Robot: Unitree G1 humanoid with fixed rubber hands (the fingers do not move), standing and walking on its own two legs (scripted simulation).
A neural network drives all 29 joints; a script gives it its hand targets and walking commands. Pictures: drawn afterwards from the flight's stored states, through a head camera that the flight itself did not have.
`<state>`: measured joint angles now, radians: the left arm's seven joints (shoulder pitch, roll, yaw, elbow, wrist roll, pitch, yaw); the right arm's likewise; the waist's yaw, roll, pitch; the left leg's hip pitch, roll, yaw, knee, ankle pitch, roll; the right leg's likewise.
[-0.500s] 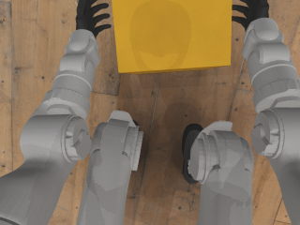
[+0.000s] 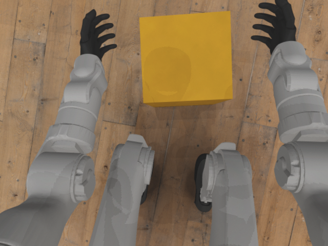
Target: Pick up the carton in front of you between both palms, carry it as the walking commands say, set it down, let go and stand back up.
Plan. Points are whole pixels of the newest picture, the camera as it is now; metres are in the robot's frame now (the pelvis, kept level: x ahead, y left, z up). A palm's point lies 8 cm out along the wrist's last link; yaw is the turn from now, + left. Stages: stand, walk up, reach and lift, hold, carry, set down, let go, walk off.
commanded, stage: set down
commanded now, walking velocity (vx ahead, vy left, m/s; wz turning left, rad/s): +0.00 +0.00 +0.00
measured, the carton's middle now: (183, 70) +0.51 -0.01 -0.31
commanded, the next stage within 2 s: let go in 0.68 s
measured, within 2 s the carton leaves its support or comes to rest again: neither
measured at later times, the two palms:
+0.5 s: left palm (42, 17) +0.49 +0.19 +0.03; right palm out of the picture +0.53 -0.21 +0.02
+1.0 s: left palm out of the picture +0.44 +0.20 +0.15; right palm out of the picture +0.45 -0.22 +0.14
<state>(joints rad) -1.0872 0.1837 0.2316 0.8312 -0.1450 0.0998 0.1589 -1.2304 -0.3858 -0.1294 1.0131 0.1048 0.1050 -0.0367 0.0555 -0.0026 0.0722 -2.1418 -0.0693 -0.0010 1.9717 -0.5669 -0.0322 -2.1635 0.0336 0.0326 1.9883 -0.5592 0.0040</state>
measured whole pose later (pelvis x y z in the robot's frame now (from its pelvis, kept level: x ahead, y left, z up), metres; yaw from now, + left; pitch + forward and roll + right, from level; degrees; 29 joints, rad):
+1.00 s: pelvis +0.07 +0.00 +0.26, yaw -3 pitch +38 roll +0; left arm -0.50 0.16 0.22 0.62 0.06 0.08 -0.04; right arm -0.58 -0.19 -0.22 0.68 -0.09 0.10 -0.02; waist 0.04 0.00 -0.11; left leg -1.27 -0.03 -0.04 0.94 -0.34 -0.01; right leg -1.28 0.05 0.05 0.94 -0.32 0.00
